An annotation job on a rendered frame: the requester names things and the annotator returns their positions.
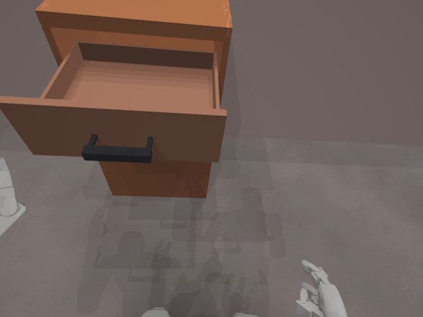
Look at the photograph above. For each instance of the drawer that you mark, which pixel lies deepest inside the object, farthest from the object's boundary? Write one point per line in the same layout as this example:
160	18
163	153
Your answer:
125	94

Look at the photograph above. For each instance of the handle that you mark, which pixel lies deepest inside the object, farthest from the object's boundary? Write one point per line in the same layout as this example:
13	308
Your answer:
117	154

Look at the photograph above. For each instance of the left robot hand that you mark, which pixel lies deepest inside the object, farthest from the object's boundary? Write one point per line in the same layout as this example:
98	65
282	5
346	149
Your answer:
10	209

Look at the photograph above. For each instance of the right robot hand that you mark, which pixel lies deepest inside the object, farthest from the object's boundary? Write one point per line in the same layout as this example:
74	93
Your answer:
326	302

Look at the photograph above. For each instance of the cabinet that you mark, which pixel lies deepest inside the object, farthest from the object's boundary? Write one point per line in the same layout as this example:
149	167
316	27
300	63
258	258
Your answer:
203	25

